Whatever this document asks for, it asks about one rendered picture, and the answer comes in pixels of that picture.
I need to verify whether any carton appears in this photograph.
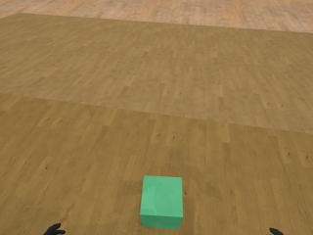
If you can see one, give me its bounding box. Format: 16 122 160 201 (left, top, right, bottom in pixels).
140 175 183 229

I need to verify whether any left robot hand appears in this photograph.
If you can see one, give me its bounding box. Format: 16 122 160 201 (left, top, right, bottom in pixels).
43 223 66 235

